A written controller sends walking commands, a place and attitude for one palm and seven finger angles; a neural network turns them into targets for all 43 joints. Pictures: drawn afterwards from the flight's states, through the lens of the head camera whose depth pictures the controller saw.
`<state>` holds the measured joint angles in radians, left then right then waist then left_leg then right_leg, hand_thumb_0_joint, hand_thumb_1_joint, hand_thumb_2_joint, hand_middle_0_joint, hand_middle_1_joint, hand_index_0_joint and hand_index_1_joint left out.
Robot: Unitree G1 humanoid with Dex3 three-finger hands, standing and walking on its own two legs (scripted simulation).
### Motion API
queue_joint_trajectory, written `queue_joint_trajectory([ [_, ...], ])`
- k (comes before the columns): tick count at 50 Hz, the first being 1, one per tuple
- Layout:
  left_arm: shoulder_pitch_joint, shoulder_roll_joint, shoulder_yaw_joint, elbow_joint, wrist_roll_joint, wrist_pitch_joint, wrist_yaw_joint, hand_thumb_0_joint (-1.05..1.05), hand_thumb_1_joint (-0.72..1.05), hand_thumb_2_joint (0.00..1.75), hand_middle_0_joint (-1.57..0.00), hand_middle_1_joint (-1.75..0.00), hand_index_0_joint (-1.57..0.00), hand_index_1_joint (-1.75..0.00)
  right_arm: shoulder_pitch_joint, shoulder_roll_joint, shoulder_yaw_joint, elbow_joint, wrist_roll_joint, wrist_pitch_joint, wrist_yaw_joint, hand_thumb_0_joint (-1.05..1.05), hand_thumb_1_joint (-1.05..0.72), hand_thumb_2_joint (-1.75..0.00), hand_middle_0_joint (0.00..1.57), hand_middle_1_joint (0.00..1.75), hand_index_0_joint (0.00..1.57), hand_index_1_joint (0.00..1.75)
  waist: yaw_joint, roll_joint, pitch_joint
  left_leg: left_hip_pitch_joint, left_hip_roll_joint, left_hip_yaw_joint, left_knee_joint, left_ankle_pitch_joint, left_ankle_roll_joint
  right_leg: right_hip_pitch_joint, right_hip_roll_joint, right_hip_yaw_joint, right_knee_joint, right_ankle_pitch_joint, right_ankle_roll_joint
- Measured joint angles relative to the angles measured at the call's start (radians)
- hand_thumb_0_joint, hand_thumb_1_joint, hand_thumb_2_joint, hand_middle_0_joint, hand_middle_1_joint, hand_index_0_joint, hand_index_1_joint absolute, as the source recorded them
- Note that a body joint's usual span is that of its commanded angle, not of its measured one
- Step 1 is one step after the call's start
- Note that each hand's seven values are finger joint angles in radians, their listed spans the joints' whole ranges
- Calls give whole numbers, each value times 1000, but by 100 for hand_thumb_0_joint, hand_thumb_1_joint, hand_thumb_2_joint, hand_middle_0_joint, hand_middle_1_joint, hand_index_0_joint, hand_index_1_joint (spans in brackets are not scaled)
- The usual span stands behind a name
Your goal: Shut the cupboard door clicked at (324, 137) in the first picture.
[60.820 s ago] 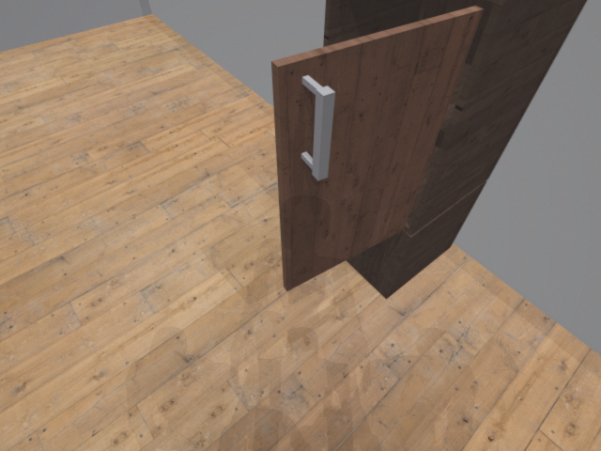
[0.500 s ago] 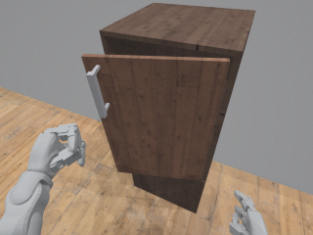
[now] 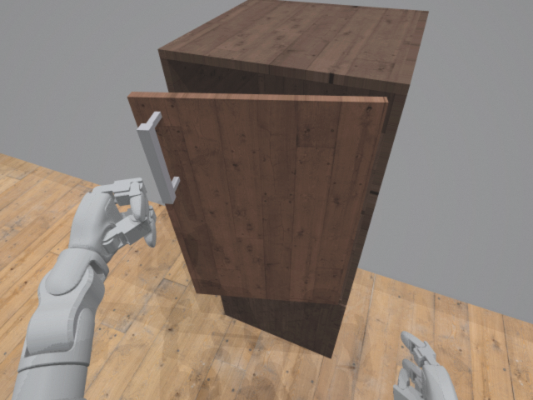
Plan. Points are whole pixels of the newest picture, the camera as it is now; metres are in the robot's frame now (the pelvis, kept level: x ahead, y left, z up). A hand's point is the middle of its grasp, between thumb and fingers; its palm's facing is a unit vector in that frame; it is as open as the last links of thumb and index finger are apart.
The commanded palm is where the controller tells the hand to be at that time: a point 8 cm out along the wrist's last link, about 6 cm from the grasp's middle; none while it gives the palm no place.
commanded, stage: bring the fist close to the handle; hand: left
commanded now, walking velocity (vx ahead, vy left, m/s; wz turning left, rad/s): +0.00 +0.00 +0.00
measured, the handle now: (162, 159) +0.44 +0.22 +0.16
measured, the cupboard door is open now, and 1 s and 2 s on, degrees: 18 18 2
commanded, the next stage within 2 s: push the door shut along its arc in 0.74 s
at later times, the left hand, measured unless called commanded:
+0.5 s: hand (154, 201) +0.34 +0.20 +0.15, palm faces +0.04 -1.00 -0.03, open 3.1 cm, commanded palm +0.31 +0.25 +0.16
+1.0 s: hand (154, 195) +0.35 +0.20 +0.16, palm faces +0.02 -1.00 -0.04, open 3.1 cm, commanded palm +0.33 +0.25 +0.16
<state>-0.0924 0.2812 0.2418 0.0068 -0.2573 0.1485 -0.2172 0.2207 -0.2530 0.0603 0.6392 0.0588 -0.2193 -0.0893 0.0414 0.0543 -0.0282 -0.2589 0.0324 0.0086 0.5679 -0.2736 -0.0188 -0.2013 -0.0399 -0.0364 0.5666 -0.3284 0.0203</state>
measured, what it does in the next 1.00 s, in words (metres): stands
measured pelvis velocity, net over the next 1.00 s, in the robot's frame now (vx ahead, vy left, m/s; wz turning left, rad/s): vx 0.00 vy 0.00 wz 0.00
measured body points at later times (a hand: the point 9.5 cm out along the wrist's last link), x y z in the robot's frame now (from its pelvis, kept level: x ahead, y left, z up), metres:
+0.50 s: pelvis +0.01 +0.00 +0.00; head +0.00 -0.02 +0.45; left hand +0.33 +0.25 +0.16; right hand +0.18 -0.24 -0.08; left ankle +0.02 +0.13 -0.73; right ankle -0.01 -0.13 -0.73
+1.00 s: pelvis +0.00 +0.00 +0.00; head -0.01 -0.02 +0.45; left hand +0.34 +0.26 +0.16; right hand +0.18 -0.24 -0.08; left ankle +0.02 +0.13 -0.73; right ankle -0.01 -0.13 -0.73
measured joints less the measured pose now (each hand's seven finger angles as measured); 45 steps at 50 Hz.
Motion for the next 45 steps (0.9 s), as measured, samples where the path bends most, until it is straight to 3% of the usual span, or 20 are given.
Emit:
queue_joint_trajectory([
  [4,-34,0,-13,35,5,8,-4,2,90,90,-130,-150,-130,-150,-12,-3,-2,1,-2,8,-6,2,-90,-90,20,30,20,30,-3,-1,12,-7,-1,-2,-3,4,0,-8,-1,-1,0,2,-1],
  [12,-123,19,19,125,10,-37,2,2,89,90,-130,-150,-130,-150,-15,4,-2,10,-5,18,-5,2,-90,-90,20,30,20,30,-12,-12,0,-9,4,-1,-7,2,-5,-13,4,0,-1,-2,-5],
  [18,-165,36,35,208,5,-16,-26,2,89,90,-130,-150,-130,-150,-10,-5,-6,6,3,41,-1,2,-90,-90,20,30,20,30,-20,-3,-13,-16,6,2,-8,-1,-5,-20,6,2,-2,-2,-6],
  [30,-142,32,54,206,9,-72,-24,2,90,90,-130,-150,-130,-150,7,-11,-19,-2,2,50,-1,2,-90,-90,20,30,20,30,-21,-9,-7,-20,8,6,-1,-7,-6,-26,8,7,2,-6,-6],
  [45,-158,31,46,232,12,-53,-19,2,89,90,-130,-150,-130,-150,-10,-1,-9,-7,3,55,-2,2,-90,-90,20,30,20,30,-25,-8,-9,-22,5,8,-2,-4,-2,-27,5,9,-1,-1,-2],
])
